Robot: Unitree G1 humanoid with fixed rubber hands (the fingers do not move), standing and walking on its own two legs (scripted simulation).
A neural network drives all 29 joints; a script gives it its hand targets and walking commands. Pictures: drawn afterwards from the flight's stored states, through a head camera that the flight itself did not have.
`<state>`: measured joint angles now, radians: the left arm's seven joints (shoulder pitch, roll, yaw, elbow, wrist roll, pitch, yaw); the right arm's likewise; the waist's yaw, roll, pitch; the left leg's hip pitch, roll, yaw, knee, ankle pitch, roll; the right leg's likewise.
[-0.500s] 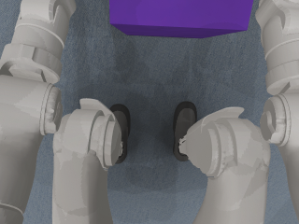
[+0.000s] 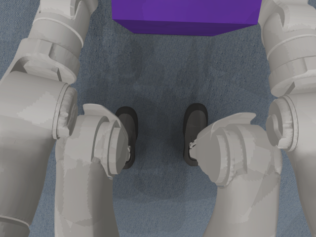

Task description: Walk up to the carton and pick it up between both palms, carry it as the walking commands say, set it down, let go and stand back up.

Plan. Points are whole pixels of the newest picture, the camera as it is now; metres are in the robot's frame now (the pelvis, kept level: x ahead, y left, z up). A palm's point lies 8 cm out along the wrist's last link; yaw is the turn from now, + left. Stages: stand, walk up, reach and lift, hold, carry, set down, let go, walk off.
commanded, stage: reach and lift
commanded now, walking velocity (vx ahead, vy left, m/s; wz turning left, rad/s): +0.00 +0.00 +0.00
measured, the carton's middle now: out of the picture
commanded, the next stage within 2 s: none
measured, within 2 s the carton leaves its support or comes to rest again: leaves its support in 0.84 s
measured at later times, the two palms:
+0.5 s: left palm out of the picture +0.56 +0.13 -0.18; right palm out of the picture +0.55 -0.17 -0.18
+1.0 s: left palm out of the picture +0.56 +0.16 -0.15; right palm out of the picture +0.56 -0.14 -0.15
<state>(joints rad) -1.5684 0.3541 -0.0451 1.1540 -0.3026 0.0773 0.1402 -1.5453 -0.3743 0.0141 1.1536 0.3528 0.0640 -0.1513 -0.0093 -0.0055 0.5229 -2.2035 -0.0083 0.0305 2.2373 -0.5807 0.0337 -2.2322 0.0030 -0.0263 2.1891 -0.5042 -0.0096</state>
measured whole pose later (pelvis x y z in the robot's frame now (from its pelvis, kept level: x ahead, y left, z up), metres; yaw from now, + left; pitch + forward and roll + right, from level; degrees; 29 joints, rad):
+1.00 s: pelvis +0.00 +0.00 +0.00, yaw +1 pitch +28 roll -1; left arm -1.53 0.33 0.04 1.04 -0.20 0.22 0.18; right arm -1.52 -0.31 -0.07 1.07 0.25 0.20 -0.17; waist -0.01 0.01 0.53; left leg -2.15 -0.05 0.02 2.27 -0.60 0.02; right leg -2.16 0.04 -0.01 2.22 -0.54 0.02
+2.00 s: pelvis -0.02 +0.00 +0.08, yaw +3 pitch +26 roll -1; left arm -1.46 0.16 0.35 0.69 0.07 0.42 0.10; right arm -1.31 -0.13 -0.43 0.54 -0.02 0.43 -0.12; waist -0.03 0.04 0.52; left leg -1.91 -0.09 -0.02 1.97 -0.51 0.00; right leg -1.90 0.03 0.00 1.94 -0.49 0.03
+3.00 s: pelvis -0.03 -0.01 +0.18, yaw +3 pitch +18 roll -1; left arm -1.29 0.12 0.36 0.59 0.10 0.48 0.06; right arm -1.19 -0.04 -0.45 0.45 -0.09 0.49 -0.11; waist -0.03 0.03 0.52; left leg -1.51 -0.09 -0.04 1.64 -0.44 -0.01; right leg -1.51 0.03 0.01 1.61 -0.42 0.02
